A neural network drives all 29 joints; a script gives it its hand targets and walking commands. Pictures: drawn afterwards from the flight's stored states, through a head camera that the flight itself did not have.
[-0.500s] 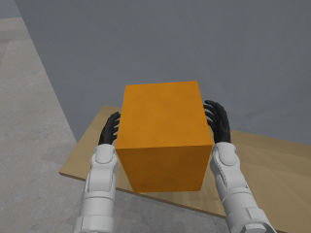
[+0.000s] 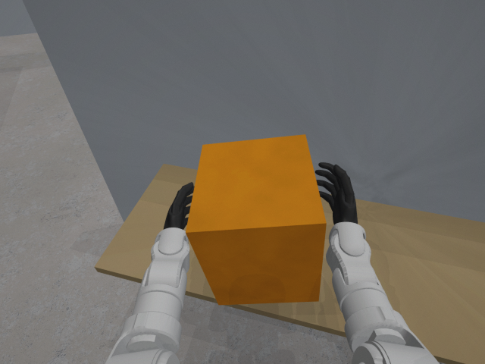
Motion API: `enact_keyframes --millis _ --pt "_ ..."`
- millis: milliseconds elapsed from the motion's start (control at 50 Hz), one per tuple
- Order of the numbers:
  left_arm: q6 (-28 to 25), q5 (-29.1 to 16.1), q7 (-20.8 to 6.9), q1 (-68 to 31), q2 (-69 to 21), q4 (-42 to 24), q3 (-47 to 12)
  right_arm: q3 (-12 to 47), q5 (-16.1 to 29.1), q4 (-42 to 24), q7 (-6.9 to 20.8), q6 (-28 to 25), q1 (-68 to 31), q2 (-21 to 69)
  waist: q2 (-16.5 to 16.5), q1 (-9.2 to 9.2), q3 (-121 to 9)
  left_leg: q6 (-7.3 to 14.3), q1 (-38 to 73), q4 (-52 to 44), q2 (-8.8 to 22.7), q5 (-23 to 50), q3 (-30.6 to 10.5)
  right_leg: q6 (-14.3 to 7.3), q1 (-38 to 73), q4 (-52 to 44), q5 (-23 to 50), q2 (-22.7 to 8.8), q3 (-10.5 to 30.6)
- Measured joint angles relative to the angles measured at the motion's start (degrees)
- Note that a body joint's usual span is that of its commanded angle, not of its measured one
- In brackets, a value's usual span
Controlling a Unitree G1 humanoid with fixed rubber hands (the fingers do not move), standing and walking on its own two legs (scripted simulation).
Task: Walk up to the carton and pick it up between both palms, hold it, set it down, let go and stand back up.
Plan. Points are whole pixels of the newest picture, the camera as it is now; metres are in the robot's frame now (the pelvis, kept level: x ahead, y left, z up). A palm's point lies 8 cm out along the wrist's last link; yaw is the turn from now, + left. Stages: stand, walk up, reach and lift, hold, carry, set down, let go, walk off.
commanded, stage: set down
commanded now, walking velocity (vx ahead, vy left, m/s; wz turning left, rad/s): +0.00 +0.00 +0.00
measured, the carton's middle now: (260, 222) +0.39 -0.02 +0.01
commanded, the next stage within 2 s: none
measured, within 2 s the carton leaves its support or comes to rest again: neither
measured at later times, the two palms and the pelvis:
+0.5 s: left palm (181, 229) +0.37 +0.13 +0.02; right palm (335, 216) +0.37 -0.15 +0.06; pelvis +0.01 +0.00 +0.00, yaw +0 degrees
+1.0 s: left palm (187, 238) +0.39 +0.13 -0.04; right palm (329, 227) +0.39 -0.16 +0.00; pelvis +0.02 +0.01 -0.01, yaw +0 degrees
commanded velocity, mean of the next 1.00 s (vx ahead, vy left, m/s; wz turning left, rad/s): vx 0.00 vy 0.00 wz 0.00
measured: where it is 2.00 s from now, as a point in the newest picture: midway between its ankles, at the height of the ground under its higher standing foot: outside the picture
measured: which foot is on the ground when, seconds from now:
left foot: down 0.00-1.00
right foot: down 0.00-1.00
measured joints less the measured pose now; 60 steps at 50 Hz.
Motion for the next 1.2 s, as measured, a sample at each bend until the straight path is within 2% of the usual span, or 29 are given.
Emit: enact_keyframes --millis 60,260,620,700,900,1020,1100,1200 --pt "-1.8 0.5 -0.4 -2.0 0.3 3.2 1.8 -1.3 -1.2 0.7 0.1 0.5 -1.8 0.3 0.3 0.30 0.3 0.0 -0.1 -0.2 0.1 0.2 0.1 -0.1 -0.2 -0.1 0.2 0.1 0.1" --pt "-5.9 1.9 -1.5 -2.5 0.0 7.5 5.7 -5.9 -6.6 2.5 0.9 -0.5 -2.8 2.1 0.5 0.09 0.3 -0.1 -0.2 -1.6 -0.1 0.8 -0.2 -0.1 -0.2 -1.1 0.4 0.0 -0.2" --pt "-15.5 1.4 1.2 -3.8 0.9 14.7 4.8 -8.5 -9.7 6.6 0.7 -7.4 -2.7 1.4 1.5 -0.41 -2.0 0.2 -7.8 0.3 0.3 -0.6 0.5 0.2 -7.2 -1.2 0.4 0.3 0.4" --pt "-17.6 0.8 2.3 -3.5 1.4 15.9 3.6 -7.8 -9.7 8.0 0.4 -8.8 -2.7 0.8 2.0 -0.76 -3.2 0.2 -10.3 1.2 0.4 -1.1 0.5 0.2 -9.3 -1.1 0.2 0.4 0.4" --pt "-23.0 -1.5 3.8 -4.1 2.4 20.9 1.9 -6.5 -9.0 10.5 -0.4 -11.9 -2.7 -0.3 3.3 -0.34 -5.3 0.1 -17.5 3.2 1.0 -1.6 0.5 0.2 -15.7 -0.9 0.8 1.0 1.0" --pt "-27.3 -6.0 5.3 -4.2 3.4 23.2 -1.3 -6.0 -9.6 10.9 -0.7 -14.2 -2.8 -0.7 3.9 -1.04 -8.5 -0.1 -24.0 4.4 0.7 -0.7 -0.5 0.3 -21.7 -0.1 1.3 0.8 0.6" --pt "-29.5 -6.4 5.9 -6.2 3.7 26.6 -1.1 -6.9 -10.3 12.3 -0.9 -14.9 -4.1 -1.2 4.2 -0.54 -9.7 0.2 -26.8 5.6 1.1 -0.8 -0.6 0.2 -24.2 0.4 1.9 1.2 0.8" --pt "-30.4 -6.6 6.1 -9.1 4.6 30.3 -0.4 -9.3 -11.1 15.7 -0.6 -14.5 -7.1 -1.6 4.2 -0.87 -9.4 0.3 -28.1 6.5 0.9 -0.3 -0.5 0.2 -26.0 2.6 1.6 0.8 0.8"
